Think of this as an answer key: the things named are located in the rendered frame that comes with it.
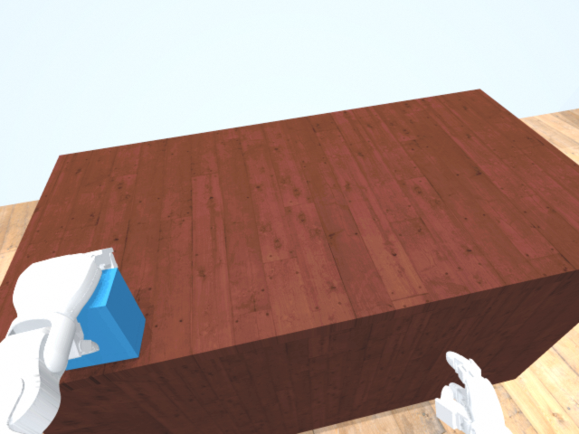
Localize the robot left hand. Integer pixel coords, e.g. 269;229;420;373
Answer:
13;248;118;360

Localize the left robot forearm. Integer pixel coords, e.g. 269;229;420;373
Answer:
0;311;76;434

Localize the robot right hand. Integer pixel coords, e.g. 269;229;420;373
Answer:
435;351;505;434

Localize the table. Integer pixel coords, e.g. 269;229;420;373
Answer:
0;89;579;434

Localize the sponge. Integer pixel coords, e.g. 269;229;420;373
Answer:
66;268;146;371

